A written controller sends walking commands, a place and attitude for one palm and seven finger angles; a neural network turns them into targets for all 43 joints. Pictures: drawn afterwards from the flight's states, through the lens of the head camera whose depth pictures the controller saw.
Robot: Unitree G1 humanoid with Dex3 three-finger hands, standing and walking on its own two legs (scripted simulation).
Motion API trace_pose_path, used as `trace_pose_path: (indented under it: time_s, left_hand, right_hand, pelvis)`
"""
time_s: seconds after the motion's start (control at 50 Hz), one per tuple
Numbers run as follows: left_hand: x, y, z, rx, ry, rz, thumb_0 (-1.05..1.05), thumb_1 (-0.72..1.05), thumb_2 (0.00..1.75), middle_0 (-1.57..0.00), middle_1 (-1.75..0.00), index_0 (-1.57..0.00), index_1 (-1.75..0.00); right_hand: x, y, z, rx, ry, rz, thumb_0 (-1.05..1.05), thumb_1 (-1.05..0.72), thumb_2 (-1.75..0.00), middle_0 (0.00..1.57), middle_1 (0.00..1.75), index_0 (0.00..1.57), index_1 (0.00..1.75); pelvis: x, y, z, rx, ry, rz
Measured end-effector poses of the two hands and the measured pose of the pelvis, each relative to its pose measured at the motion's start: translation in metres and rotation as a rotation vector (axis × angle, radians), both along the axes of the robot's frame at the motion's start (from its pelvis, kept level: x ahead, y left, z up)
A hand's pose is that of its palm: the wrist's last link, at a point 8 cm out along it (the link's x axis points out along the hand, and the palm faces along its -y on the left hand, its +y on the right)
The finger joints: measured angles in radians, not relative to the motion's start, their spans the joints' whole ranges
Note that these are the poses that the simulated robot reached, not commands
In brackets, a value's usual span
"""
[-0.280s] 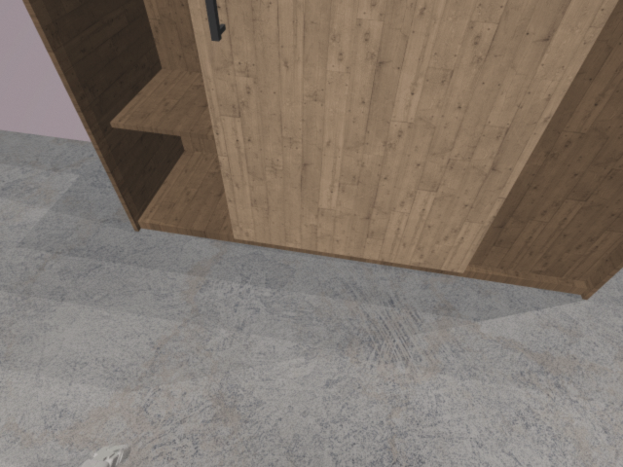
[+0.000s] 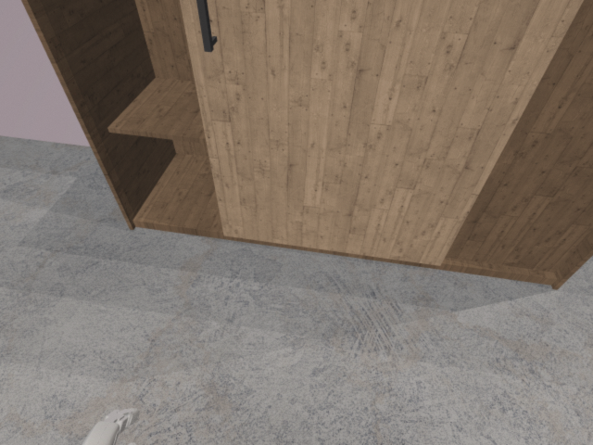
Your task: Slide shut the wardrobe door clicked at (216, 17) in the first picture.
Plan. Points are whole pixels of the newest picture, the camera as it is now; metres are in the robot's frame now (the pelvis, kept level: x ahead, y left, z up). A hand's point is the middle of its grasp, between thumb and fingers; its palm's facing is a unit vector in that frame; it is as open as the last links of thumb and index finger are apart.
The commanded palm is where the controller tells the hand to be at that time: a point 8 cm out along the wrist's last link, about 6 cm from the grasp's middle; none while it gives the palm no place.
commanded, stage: stand and wait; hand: right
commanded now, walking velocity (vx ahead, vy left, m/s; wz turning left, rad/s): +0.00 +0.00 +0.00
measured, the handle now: out of the picture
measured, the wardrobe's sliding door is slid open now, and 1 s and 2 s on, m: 0.43 0.43 0.43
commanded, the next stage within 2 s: look at it before walking up in 0.54 s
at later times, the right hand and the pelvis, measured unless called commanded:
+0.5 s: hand out of the picture +0.06 -0.24 -0.15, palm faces -0.03 +0.94 -0.34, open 7.4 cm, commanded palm none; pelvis -0.02 +0.01 +0.00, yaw +0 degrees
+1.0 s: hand out of the picture +0.06 -0.24 -0.15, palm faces -0.03 +0.94 -0.34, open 7.4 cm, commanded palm none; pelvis -0.02 +0.01 +0.01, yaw +0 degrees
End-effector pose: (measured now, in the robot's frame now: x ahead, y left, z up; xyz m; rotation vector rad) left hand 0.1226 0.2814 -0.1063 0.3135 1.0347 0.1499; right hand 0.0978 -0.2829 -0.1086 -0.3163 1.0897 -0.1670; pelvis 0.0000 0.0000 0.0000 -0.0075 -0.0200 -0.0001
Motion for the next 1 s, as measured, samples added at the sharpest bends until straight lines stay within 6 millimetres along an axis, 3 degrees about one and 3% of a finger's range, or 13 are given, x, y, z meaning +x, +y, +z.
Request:
trace_pose_path:
  time_s: [0.26, 0.44, 0.74, 1.0]
  left_hand:
    - [-0.051, 0.018, -0.010, 0.012, 0.134, 0.046, 0.01, 0.91, 0.90, -0.20, -0.30, -0.21, -0.30]
    - [-0.076, 0.023, -0.013, 0.009, 0.187, 0.069, 0.01, 0.91, 0.90, -0.20, -0.30, -0.21, -0.30]
    - [-0.076, 0.021, -0.010, 0.007, 0.165, 0.072, 0.01, 0.91, 0.90, -0.20, -0.30, -0.21, -0.30]
    - [-0.072, 0.018, -0.008, 0.011, 0.161, 0.064, 0.01, 0.91, 0.90, -0.20, -0.30, -0.21, -0.30]
  right_hand:
    - [-0.040, 0.003, -0.005, -0.008, 0.105, -0.032, 0.00, -0.91, -0.90, 0.21, 0.30, 0.20, 0.30]
    - [-0.047, 0.003, -0.003, -0.016, 0.120, -0.034, 0.00, -0.91, -0.90, 0.21, 0.30, 0.20, 0.30]
    - [-0.037, 0.005, -0.002, -0.005, 0.080, -0.021, 0.00, -0.91, -0.90, 0.21, 0.30, 0.20, 0.30]
    - [-0.045, 0.001, -0.003, -0.005, 0.101, -0.029, 0.00, -0.91, -0.90, 0.21, 0.30, 0.20, 0.30]
  pelvis:
    - [-0.010, 0.009, 0.003, 0.002, -0.005, 0.002]
    - [-0.016, 0.012, 0.004, 0.003, -0.007, 0.004]
    - [-0.019, 0.011, 0.006, 0.005, -0.010, 0.006]
    - [-0.019, 0.008, 0.006, 0.005, -0.008, 0.005]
